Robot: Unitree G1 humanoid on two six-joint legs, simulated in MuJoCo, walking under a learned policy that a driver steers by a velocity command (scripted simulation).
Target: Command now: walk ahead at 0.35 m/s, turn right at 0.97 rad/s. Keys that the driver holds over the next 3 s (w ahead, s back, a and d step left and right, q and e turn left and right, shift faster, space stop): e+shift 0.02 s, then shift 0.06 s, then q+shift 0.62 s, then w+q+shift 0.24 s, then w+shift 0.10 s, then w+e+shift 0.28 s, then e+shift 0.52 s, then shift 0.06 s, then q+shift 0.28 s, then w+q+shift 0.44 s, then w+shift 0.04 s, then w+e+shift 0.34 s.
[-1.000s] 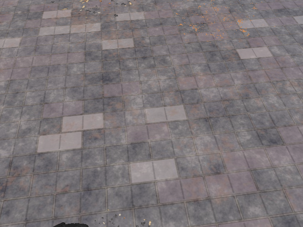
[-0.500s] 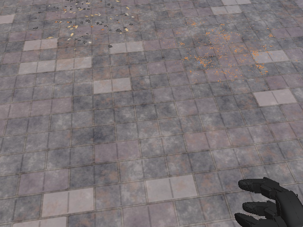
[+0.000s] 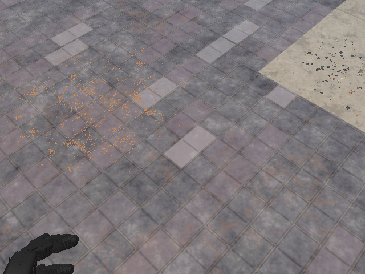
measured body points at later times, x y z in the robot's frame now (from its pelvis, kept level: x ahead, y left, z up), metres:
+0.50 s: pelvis +0.18 +0.07 +0.03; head +0.21 +0.08 +0.48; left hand +0.33 +0.34 -0.07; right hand +0.32 -0.19 -0.07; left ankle +0.21 +0.21 -0.67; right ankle +0.16 -0.02 -0.70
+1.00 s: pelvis +0.29 +0.14 +0.04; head +0.30 +0.17 +0.49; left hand +0.35 +0.47 -0.05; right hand +0.52 -0.08 -0.04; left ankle +0.20 +0.21 -0.70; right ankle +0.42 +0.04 -0.68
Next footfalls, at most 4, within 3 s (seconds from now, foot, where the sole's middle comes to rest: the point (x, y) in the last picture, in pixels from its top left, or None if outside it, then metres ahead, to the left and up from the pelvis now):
0.58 left None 0.24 0.22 -0.74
1.06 right None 0.45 0.09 -0.74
1.46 left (61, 227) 0.64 0.44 -0.74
1.86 right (122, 169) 0.88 0.23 -0.74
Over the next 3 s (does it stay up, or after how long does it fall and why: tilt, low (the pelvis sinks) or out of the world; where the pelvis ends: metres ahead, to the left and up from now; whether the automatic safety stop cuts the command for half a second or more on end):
stays up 1.25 0.52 0.03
